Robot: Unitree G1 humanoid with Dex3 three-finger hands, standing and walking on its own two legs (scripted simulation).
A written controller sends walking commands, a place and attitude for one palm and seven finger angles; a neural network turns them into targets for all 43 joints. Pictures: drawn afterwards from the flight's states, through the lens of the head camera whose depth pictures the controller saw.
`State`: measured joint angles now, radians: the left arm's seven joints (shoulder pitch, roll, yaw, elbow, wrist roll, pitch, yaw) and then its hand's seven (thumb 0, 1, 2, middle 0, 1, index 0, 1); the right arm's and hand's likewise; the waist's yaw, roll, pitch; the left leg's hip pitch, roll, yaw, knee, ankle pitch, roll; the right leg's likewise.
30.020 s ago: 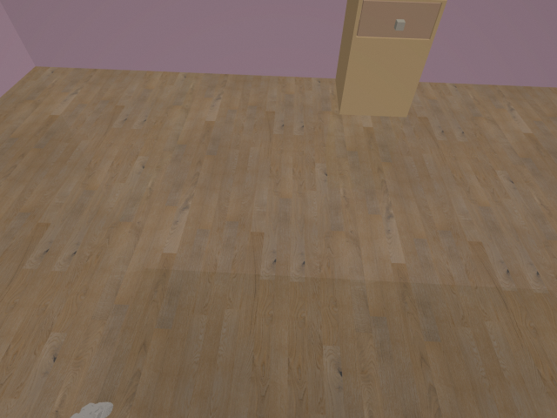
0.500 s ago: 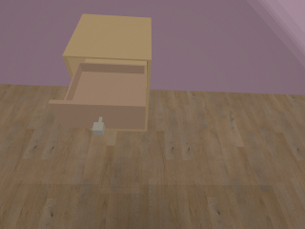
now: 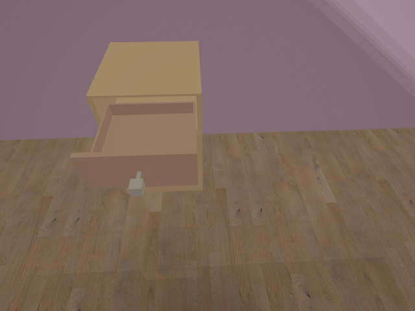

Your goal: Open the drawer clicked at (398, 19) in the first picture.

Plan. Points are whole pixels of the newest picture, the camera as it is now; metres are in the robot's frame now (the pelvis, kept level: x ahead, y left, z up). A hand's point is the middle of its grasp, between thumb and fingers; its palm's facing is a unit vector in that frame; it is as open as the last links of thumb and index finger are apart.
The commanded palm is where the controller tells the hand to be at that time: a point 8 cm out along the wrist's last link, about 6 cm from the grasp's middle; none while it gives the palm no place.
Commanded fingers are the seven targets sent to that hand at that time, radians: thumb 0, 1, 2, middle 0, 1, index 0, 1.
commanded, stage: let the arm hang, fingers relaxed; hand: left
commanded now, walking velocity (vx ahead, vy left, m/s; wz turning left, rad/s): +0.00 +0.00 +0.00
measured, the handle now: (137, 182) +0.51 +0.26 -0.20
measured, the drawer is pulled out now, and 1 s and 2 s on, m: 0.30 0.30 0.30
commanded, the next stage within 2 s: look to check the result in 0.18 s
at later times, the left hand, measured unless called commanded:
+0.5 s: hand out of the picture -0.01 +0.14 -0.17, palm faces +0.05 -0.98 -0.17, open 7.3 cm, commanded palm none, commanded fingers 0.00 0.90 0.90 -0.20 -0.30 -0.20 -0.30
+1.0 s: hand out of the picture +0.00 +0.13 -0.17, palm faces +0.05 -0.99 -0.16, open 7.3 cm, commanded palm none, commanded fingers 0.00 0.90 0.90 -0.20 -0.30 -0.20 -0.30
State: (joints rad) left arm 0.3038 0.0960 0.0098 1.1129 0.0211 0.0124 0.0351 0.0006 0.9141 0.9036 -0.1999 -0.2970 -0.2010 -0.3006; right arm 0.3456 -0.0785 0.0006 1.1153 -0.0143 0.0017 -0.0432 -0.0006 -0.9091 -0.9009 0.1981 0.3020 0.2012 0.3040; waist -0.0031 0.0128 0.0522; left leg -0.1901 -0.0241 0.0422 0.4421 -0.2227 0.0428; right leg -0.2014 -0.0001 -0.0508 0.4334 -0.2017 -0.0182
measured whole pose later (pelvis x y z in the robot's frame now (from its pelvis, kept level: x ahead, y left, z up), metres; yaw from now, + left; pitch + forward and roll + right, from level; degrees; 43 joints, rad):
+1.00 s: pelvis +0.03 -0.03 +0.00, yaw +0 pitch -2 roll +0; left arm 0.30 0.10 0.01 1.14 0.01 0.00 0.04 0.00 0.91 0.90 -0.20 -0.30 -0.20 -0.30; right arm 0.32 -0.09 0.00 1.15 -0.01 0.00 -0.05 0.00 -0.91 -0.90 0.20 0.30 0.20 0.30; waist 0.00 0.01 0.07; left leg -0.13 0.01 0.03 0.41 -0.24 0.00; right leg -0.14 0.03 -0.06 0.40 -0.23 -0.05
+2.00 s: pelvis +0.02 -0.01 -0.01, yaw +14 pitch +0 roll +0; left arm 0.19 0.18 0.09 1.00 0.03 0.05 0.02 0.00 0.91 0.90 -0.20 -0.30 -0.20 -0.30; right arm 0.29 -0.14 -0.05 1.02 -0.03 0.02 -0.04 0.00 -0.91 -0.90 0.20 0.30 0.20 0.30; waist -0.02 -0.03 0.10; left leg -0.30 -0.04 0.02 0.58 -0.28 0.04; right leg -0.42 -0.05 -0.05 1.01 -0.43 0.02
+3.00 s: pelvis +0.07 -0.05 +0.00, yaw +23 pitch -1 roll +0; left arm 0.22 0.15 0.02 1.13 0.01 0.00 0.03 0.01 0.93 0.90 -0.20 -0.30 -0.20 -0.30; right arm 0.23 -0.16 -0.02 1.12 -0.01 0.00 -0.05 0.00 -0.93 -0.90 0.20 0.30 0.20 0.30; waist 0.00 0.02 0.08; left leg -0.10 0.04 0.01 0.38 -0.26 -0.04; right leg -0.13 0.01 -0.08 0.40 -0.26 -0.03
